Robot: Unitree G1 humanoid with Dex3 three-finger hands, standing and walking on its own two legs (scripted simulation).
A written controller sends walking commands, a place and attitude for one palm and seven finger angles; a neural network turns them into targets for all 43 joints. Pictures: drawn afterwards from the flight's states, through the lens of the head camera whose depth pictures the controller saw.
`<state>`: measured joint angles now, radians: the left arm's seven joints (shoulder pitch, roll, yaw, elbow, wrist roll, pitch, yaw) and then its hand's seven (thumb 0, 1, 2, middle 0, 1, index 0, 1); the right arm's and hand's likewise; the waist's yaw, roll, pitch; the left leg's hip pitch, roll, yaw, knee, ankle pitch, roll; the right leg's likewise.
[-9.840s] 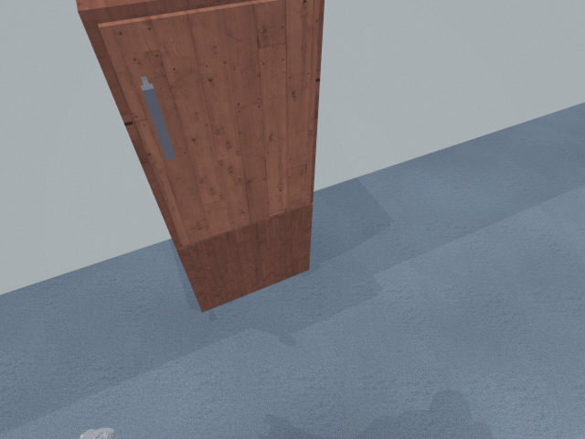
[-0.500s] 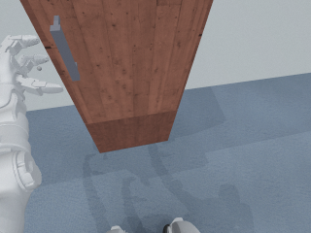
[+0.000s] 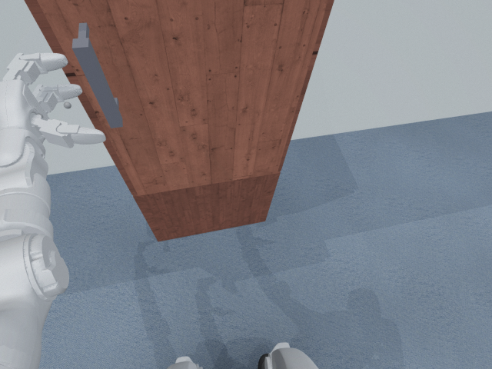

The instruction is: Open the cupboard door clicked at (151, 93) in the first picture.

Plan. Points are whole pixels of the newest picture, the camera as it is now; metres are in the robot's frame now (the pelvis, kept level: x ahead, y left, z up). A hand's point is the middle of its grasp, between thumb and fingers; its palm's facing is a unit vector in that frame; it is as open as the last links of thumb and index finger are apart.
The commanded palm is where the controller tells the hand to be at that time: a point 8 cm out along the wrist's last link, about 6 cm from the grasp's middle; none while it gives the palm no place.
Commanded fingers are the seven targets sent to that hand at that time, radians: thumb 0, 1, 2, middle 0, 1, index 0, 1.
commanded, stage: slide the fingers in behind the handle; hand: left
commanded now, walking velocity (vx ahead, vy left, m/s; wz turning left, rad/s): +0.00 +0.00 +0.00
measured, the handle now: (101, 80) +0.55 +0.20 +0.12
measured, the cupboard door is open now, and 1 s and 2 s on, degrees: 0 0 0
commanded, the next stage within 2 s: close the thumb around the handle in 1.60 s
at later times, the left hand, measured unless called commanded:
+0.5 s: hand (88, 105) +0.50 +0.21 +0.12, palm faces +0.14 -0.99 +0.01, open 14.0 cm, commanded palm +0.47 +0.25 +0.11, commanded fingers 0.00 -0.50 0.30 -0.30 -1.20 -0.30 -1.20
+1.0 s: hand (107, 104) +0.50 +0.18 +0.12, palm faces +0.14 -0.99 +0.01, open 14.0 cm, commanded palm +0.47 +0.22 +0.11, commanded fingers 0.00 -0.50 0.30 -0.30 -1.20 -0.30 -1.20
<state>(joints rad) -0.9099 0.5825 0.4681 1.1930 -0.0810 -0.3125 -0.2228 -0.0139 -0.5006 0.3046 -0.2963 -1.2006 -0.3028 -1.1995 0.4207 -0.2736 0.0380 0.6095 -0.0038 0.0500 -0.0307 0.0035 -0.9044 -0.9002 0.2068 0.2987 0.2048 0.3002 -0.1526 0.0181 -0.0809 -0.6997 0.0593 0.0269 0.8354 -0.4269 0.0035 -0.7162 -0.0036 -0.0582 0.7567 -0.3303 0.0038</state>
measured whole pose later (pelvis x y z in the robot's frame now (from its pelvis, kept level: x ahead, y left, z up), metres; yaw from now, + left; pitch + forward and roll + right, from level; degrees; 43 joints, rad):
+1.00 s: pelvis -0.01 +0.00 +0.00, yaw +0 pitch +16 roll -2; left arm -0.94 0.44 0.38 1.18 -0.07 -0.34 -0.08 -0.01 -0.50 0.30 -0.30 -1.20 -0.30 -1.20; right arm 0.42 -0.27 0.02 0.64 -0.02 0.02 -0.01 0.00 -0.91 -0.90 0.21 0.30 0.20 0.30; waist -0.15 0.02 -0.09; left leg -0.70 0.05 0.02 0.84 -0.41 0.00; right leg -0.72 -0.01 -0.06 0.77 -0.33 0.00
